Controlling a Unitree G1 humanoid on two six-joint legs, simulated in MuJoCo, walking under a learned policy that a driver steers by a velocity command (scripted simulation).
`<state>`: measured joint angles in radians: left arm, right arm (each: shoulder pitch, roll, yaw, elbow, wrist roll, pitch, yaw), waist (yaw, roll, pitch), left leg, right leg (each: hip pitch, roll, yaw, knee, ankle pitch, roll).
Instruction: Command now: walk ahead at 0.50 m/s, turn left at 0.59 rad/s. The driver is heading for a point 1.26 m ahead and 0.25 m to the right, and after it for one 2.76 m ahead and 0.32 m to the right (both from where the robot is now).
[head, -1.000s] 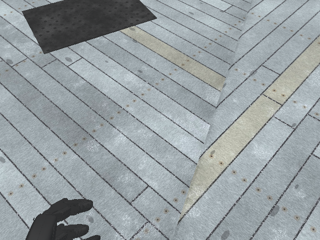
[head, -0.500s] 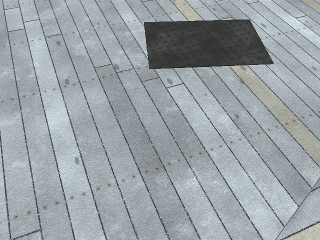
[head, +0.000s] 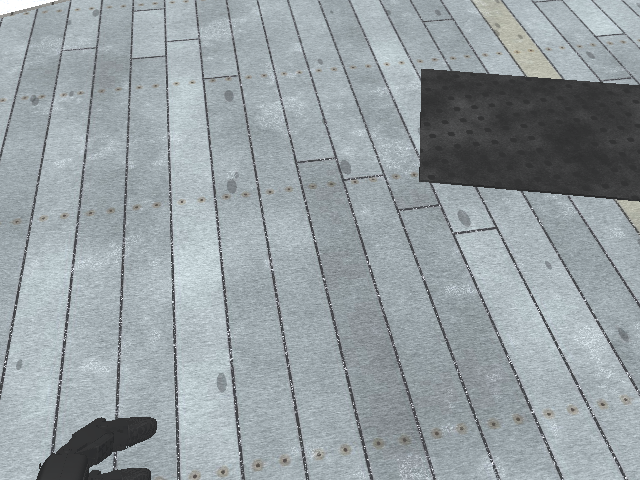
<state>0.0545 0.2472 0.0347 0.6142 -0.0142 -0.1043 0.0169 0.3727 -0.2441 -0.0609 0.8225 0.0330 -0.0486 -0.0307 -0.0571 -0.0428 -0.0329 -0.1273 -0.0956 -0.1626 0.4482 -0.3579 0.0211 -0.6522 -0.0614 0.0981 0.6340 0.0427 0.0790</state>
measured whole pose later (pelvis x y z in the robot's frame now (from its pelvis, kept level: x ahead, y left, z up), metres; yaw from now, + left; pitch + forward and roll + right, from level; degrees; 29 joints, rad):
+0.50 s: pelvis +0.26 +0.00 +0.00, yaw +2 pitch +3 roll -2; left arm 0.44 0.26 0.08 0.87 -0.04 -0.06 0.00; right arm 0.04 -0.24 -0.04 0.64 0.01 -0.08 0.02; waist 0.11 0.02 -0.02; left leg -0.46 0.02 -0.05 0.49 -0.09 0.02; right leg -0.12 0.01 0.05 0.42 -0.35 0.02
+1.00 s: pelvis +0.51 -0.03 -0.01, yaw -15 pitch +3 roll +2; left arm 0.04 0.26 0.06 0.66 -0.02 -0.03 -0.07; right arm 0.37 -0.28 -0.09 0.85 0.02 -0.06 -0.02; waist -0.08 -0.03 0.03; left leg 0.10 0.06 0.25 0.36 -0.46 -0.06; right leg -0.57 -0.03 -0.05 0.61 -0.11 -0.10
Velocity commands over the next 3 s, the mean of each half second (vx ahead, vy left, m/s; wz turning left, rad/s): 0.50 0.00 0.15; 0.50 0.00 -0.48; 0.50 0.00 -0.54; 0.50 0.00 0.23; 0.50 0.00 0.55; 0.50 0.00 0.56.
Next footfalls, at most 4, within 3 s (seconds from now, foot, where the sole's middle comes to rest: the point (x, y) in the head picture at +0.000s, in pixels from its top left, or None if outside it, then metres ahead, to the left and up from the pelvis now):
0.06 right None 0.21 -0.14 -0.77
0.52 left None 0.39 0.13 -0.77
1.02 right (390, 411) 0.65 -0.17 -0.77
1.50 left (348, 294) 0.98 -0.10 -0.77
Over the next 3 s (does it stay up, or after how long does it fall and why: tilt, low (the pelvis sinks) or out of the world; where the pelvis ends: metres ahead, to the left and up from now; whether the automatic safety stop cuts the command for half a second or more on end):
stays up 1.54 -0.32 -0.01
